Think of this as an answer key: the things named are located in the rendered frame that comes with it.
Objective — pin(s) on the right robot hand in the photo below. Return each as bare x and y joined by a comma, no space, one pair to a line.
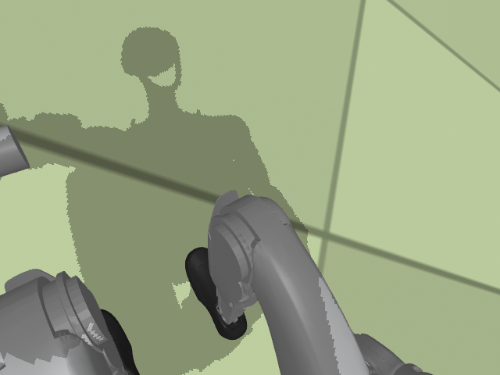
379,359

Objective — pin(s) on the bottle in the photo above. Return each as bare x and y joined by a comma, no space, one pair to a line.
12,157

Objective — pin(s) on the left robot foot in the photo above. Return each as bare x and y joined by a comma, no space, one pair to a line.
122,344

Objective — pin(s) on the right robot foot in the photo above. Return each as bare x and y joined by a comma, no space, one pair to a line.
197,270

